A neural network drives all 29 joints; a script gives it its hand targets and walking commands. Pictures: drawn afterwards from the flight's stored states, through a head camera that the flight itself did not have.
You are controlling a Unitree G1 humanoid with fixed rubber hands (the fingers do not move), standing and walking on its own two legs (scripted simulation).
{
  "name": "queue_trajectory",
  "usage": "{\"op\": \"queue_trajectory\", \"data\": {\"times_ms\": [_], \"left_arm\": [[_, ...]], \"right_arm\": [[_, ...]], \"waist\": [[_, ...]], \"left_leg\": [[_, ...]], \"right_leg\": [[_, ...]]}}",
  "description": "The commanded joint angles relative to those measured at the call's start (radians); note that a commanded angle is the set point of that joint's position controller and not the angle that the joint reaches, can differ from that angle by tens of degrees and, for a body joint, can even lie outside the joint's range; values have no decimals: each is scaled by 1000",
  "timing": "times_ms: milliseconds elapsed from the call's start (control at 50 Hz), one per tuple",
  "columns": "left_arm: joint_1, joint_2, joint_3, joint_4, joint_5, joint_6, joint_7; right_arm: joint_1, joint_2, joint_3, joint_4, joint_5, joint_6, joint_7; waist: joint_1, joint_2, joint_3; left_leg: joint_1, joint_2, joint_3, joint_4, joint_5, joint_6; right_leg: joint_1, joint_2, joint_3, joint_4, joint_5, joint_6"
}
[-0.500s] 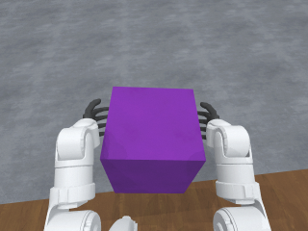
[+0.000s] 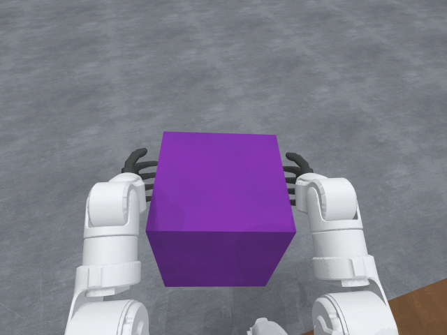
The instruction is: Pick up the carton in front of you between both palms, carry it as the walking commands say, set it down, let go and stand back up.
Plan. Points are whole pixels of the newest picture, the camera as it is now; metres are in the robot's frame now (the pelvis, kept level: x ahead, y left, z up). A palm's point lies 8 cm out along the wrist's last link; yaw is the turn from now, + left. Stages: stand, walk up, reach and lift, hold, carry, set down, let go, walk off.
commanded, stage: carry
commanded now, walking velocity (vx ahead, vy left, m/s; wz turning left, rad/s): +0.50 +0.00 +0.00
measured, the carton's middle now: (218, 214) +0.36 -0.03 +0.00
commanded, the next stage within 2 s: none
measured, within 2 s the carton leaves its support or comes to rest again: neither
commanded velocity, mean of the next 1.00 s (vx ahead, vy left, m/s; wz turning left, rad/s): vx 0.50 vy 0.00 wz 0.00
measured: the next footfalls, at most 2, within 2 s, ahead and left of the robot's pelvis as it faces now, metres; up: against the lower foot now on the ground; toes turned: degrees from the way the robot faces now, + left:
right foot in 0.18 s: +0.30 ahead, -0.13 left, -0.02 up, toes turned -3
left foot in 0.62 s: +0.53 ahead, +0.09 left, -0.02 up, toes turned +9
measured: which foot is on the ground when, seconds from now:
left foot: down 0.00-0.20, up 0.22-0.60, down 0.62-1.00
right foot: up 0.00-0.16, down 0.18-0.64, up 0.66-0.98, down 1.00-1.00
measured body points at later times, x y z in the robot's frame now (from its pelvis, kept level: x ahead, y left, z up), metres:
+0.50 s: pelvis +0.30 -0.05 -0.01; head +0.35 -0.05 +0.44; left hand +0.66 +0.14 +0.10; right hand +0.68 -0.16 +0.08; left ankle +0.39 +0.10 -0.70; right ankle +0.26 -0.12 -0.75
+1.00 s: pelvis +0.61 -0.03 -0.02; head +0.61 -0.03 +0.43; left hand +0.93 +0.12 +0.09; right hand +0.91 -0.18 +0.07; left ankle +0.49 +0.09 -0.75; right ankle +0.71 -0.12 -0.75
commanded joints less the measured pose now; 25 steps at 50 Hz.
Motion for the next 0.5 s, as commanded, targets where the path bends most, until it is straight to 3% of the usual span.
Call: {"op": "queue_trajectory", "data": {"times_ms": [0,20,40,60,80,100,120,140,160,180,200,220,240,260,280,300,320,340,360,380,400,420,440,460,480], "left_arm": [[-696,-1033,-608,-126,-406,-26,-208],[-657,-1064,-644,-136,-427,-15,-208],[-667,-1059,-637,-95,-424,-12,-205],[-650,-1054,-614,-113,-433,-6,-205],[-660,-1054,-641,-113,-418,-2,-196],[-692,-1007,-635,-138,-446,7,-191],[-634,-1015,-621,-101,-421,12,-197],[-692,-1026,-637,-124,-442,19,-201],[-625,-1014,-631,-89,-451,19,-210],[-646,-986,-625,-56,-441,25,-213],[-630,-938,-589,-20,-404,33,-204],[-561,-967,-595,6,-428,37,-216],[-658,-1059,-613,-58,-467,39,-229],[-758,-1050,-622,-152,-523,39,-240],[-770,-1098,-641,-114,-533,41,-253],[-754,-1115,-629,-99,-516,42,-261],[-765,-1104,-630,-112,-527,41,-268],[-771,-1161,-655,-72,-559,33,-280],[-774,-1141,-645,-91,-550,32,-281],[-838,-1162,-667,-135,-554,28,-271],[-814,-1133,-659,-134,-565,21,-263],[-800,-1139,-669,-129,-573,24,-253],[-743,-1110,-650,-136,-557,28,-256],[-748,-1105,-669,-135,-558,33,-258],[-726,-1099,-669,-108,-548,35,-255]], "right_arm": [[-823,1201,603,-168,521,-68,297],[-777,1165,598,-222,497,-76,301],[-841,1146,595,-242,489,-69,290],[-804,1140,608,-248,516,-76,291],[-849,1133,614,-266,497,-73,281],[-762,1116,599,-211,495,-68,277],[-801,1093,597,-236,468,-62,268],[-751,1086,567,-214,457,-60,261],[-810,1069,588,-224,465,-48,257],[-821,1071,574,-200,458,-38,260],[-696,1062,533,-99,425,-17,269],[-716,1079,527,-98,432,-14,270],[-795,1060,529,-173,410,-24,258],[-738,1082,507,-123,420,-12,255],[-818,1065,495,-174,392,-16,242],[-804,1091,504,-184,365,-18,240],[-739,1103,496,-148,360,-19,239],[-846,1064,504,-247,357,-36,226],[-807,1068,496,-256,331,-43,221],[-812,1066,515,-264,327,-45,225],[-861,1102,536,-278,368,-48,222],[-818,1088,538,-269,366,-46,217],[-803,1039,527,-275,352,-35,210],[-800,1042,537,-308,353,-34,209],[-763,1037,543,-243,344,-27,208]], "waist": [[19,66,-412],[12,116,-430],[10,156,-406],[2,105,-461],[10,94,-416],[24,54,-424],[44,53,-422],[68,58,-452],[146,24,-493],[136,-129,-562],[192,-301,-600],[209,-186,-649],[229,-180,-584],[181,-128,-575],[151,-88,-502],[137,-92,-477],[137,-112,-504],[141,-98,-505],[126,-90,-456],[134,-100,-446],[163,-107,-456],[174,-129,-452],[157,-153,-436],[177,-140,-436],[169,-138,-450]], "left_leg": [[390,256,-282,-82,633,91],[379,244,-249,-85,653,86],[454,206,-234,-44,650,79],[450,223,-233,-41,554,60],[484,216,-202,-37,585,65],[413,209,-190,-1,630,55],[392,198,-135,102,615,28],[320,160,-67,216,605,-9],[191,122,-54,360,433,-44],[-119,70,-50,537,8,-64],[-448,-52,-84,863,-402,-118],[-512,-24,-137,890,-374,-96],[-577,2,-163,887,-347,-80],[-537,53,-177,799,-269,-67],[-475,74,-167,706,-217,-74],[-406,96,-157,691,-191,-73],[-380,88,-160,629,-194,-69],[-411,105,-150,610,-195,-72],[-399,115,-128,569,-148,-84],[-399,150,-154,486,-117,-86],[-417,130,-120,391,-85,-102],[-374,102,-91,303,-76,-101],[-359,98,-83,285,4,-99],[-355,87,-83,220,12,-85],[-320,89,-87,139,38,-81]], "right_leg": [[-37,29,-52,-156,187,-15],[1,30,-68,-197,224,-25],[-44,49,-58,-252,219,-21],[40,55,-67,-340,311,-35],[7,70,-103,-351,297,-39],[140,74,-120,-432,363,-56],[243,84,-152,-520,429,-70],[423,104,-207,-560,482,-69],[585,8,-80,-584,541,-62],[905,-204,152,-404,823,-169],[1144,-351,464,-417,845,-335],[1139,-321,500,-435,671,-337],[1089,-297,453,-448,561,-310],[1004,-268,375,-469,511,-223],[864,-260,336,-497,508,-183],[738,-256,322,-555,402,-189],[754,-239,318,-575,332,-194],[757,-244,303,-575,326,-222],[700,-245,228,-609,384,-221],[667,-276,245,-619,328,-245],[739,-225,184,-613,350,-225],[746,-219,135,-616,391,-207],[746,-208,138,-597,500,-194],[762,-217,138,-575,545,-196],[791,-207,81,-562,540,-167]]}}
